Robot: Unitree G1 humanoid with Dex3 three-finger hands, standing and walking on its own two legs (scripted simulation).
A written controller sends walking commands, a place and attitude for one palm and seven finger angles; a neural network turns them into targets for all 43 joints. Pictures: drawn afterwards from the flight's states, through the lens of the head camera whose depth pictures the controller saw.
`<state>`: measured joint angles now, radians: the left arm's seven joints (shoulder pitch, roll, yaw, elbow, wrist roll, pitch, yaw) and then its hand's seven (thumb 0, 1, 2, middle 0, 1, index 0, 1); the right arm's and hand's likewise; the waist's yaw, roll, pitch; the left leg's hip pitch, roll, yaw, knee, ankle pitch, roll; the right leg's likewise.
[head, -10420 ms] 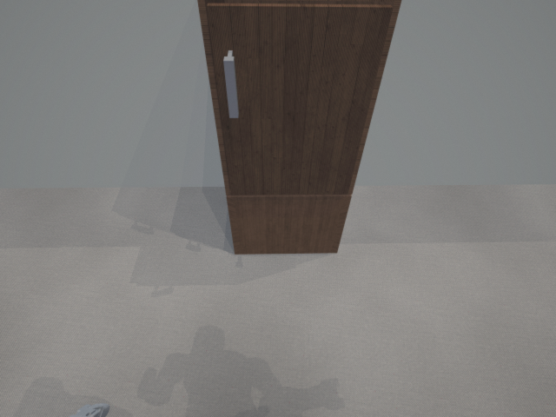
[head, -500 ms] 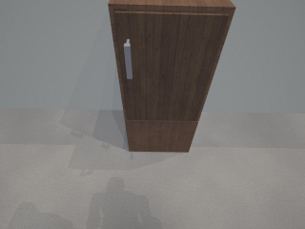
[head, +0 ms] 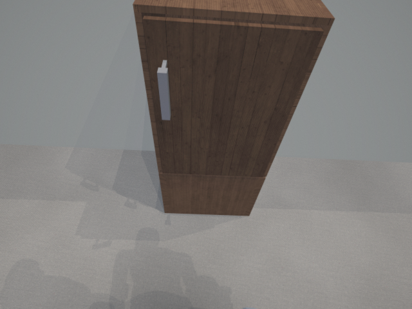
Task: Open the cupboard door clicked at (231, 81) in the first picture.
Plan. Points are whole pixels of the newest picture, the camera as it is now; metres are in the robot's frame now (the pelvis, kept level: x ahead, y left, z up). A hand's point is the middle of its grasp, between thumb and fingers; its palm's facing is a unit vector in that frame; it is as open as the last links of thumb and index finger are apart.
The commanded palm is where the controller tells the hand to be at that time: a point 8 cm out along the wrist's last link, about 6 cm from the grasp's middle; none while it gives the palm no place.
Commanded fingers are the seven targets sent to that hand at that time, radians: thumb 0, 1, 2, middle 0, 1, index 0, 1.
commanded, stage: shuffle to correct the standing spot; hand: left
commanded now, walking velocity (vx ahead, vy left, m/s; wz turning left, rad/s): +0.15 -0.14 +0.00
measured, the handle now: (165, 91) +0.62 +0.16 +0.06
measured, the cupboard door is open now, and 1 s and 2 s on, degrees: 0 0 0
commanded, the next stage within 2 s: come to a stop and stand still in 0.10 s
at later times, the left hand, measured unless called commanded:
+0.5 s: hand out of the picture +0.12 +0.11 -0.18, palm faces +0.07 -0.98 -0.17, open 7.3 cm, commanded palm none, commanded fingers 0.00 0.90 0.90 -0.20 -0.30 -0.20 -0.30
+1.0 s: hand out of the picture +0.08 +0.09 -0.17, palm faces +0.07 -0.98 -0.19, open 7.3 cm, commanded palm none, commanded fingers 0.00 0.90 0.90 -0.20 -0.30 -0.20 -0.30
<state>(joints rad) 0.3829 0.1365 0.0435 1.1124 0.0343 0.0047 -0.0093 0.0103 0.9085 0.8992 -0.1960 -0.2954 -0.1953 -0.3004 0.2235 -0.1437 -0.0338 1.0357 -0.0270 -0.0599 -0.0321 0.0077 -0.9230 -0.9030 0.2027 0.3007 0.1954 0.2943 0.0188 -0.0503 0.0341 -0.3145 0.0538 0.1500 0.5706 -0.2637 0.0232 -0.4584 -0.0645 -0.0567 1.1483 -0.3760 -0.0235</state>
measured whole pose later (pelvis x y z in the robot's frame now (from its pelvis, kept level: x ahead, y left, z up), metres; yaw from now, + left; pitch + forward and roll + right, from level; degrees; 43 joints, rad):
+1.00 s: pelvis +0.06 -0.08 +0.00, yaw +1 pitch -1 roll +0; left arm 0.26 0.16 0.02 1.05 0.01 0.01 0.03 0.01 0.92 0.90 -0.20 -0.30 -0.20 -0.30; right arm 0.19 -0.16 -0.04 1.05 -0.01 0.02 -0.02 0.01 -0.91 -0.90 0.20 0.30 0.19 0.29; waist 0.01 -0.01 0.04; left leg -0.21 0.03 0.04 0.50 -0.26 -0.01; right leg -0.23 0.00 -0.08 0.54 -0.30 -0.03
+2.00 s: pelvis +0.04 -0.06 +0.01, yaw +0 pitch -3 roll +0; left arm 0.26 0.21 0.00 0.99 0.02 -0.01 0.04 0.01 0.91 0.90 -0.20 -0.30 -0.20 -0.30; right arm 0.23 -0.21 -0.01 1.01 -0.01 -0.01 -0.02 0.01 -0.91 -0.90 0.20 0.30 0.20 0.29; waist -0.01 0.00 -0.01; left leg -0.18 0.00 0.08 0.51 -0.27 0.03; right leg -0.19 -0.03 -0.04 0.50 -0.25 0.01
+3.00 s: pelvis +0.03 -0.05 -0.06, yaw +4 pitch +12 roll -4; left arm 0.32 0.33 0.29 0.01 -0.35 -0.27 -0.37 0.01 0.19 0.60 -0.25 -0.75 -0.25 -0.76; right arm 0.26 -0.22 0.05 0.55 0.03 -0.24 -0.05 0.02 -0.90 -0.90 0.21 0.30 0.20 0.30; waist 0.00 0.03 -0.10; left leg -0.81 0.00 -0.04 1.08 -0.48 0.03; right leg -0.75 0.02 -0.07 1.00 -0.45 0.00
